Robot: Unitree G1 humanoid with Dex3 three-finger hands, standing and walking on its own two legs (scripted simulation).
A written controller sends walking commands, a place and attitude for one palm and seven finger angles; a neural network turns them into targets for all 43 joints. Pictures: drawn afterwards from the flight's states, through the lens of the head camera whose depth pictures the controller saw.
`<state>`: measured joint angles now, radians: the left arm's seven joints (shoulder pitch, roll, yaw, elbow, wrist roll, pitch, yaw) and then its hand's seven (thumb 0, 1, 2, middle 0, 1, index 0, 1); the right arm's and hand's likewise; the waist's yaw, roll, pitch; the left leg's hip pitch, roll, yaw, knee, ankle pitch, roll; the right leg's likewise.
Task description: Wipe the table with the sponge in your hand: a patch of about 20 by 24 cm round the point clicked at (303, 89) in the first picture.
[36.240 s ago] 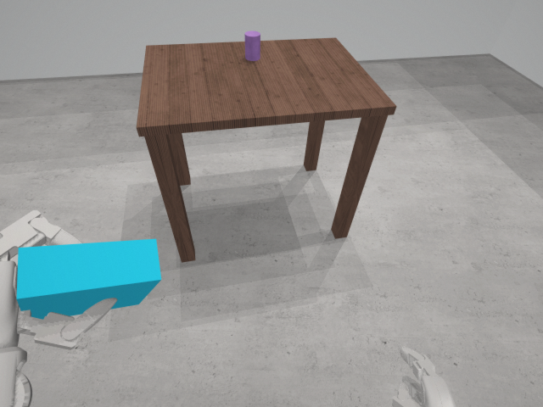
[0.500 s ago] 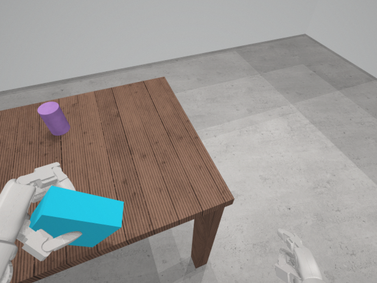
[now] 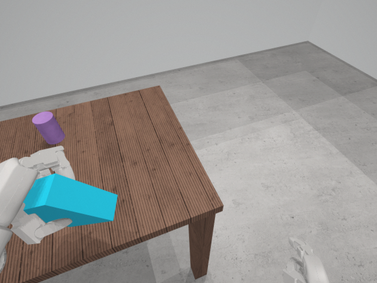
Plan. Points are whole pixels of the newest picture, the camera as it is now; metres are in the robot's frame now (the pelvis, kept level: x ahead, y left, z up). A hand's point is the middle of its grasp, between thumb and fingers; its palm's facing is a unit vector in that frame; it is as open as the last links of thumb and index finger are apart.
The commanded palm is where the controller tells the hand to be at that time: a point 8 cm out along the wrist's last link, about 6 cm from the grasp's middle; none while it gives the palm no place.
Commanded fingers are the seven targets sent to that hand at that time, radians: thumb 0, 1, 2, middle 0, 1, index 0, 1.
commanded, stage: turn the palm down, sponge in hand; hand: left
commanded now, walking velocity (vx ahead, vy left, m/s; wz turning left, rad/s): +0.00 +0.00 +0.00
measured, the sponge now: (74, 206) +0.21 +0.23 +0.11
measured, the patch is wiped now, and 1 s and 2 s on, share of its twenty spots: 0.00 0.00 0.00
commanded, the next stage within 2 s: move the sponge above the wiping area in 1.36 s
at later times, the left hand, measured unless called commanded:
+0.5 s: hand (12, 175) +0.23 +0.32 +0.17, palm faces +0.33 -0.23 -0.92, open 9.1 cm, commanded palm +0.18 +0.31 +0.20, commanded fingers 0.00 0.10 1.30 -1.20 -1.60 -1.20 -1.60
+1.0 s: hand out of the picture +0.22 +0.36 +0.15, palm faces +0.20 -0.10 -0.98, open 9.0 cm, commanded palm +0.18 +0.32 +0.20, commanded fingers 0.00 0.10 1.30 -1.20 -1.60 -1.20 -1.60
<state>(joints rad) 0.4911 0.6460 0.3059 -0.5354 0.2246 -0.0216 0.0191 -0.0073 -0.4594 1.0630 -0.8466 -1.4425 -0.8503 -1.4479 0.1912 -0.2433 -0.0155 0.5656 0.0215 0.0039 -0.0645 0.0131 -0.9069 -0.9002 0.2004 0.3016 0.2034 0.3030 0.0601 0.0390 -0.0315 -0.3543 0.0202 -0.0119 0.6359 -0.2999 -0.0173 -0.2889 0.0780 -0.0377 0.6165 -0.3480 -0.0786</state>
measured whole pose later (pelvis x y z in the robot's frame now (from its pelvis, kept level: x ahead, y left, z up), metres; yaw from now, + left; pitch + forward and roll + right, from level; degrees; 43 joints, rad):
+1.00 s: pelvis +0.00 +0.04 +0.02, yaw +1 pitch -2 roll +0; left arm 0.11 0.54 0.06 -0.25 0.78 0.54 0.04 0.00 -0.45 1.05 -0.86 -1.46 -0.86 -1.47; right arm -0.02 -0.26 0.06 0.62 0.08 0.12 -0.05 0.01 -0.91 -0.90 0.20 0.30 0.20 0.30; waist 0.11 0.11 0.00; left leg -0.21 -0.04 0.01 0.43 -0.19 0.04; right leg -0.15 0.02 -0.02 0.43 -0.25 -0.02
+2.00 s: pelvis +0.00 +0.02 +0.02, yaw +0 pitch -2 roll +0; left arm 0.21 0.55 -0.08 -0.26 0.89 0.30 0.00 0.00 -0.45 1.04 -0.87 -1.47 -0.88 -1.47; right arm 0.02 -0.26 0.02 0.64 0.03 0.06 -0.08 0.01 -0.91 -0.90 0.20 0.30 0.20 0.30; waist 0.13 0.09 0.02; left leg -0.19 -0.01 0.01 0.44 -0.21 0.01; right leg -0.14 0.05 -0.01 0.44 -0.27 -0.06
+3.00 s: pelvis +0.00 +0.03 +0.02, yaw -1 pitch -3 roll +0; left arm 0.17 0.45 -0.06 -0.12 0.88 0.52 0.11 0.00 -0.45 1.04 -0.87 -1.48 -0.88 -1.48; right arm -0.01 -0.25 0.03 0.68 0.07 0.12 -0.03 0.01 -0.91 -0.90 0.20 0.30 0.20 0.30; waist 0.10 0.10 -0.01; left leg -0.17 -0.02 0.02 0.43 -0.21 0.02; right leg -0.12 0.04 0.01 0.43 -0.26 -0.05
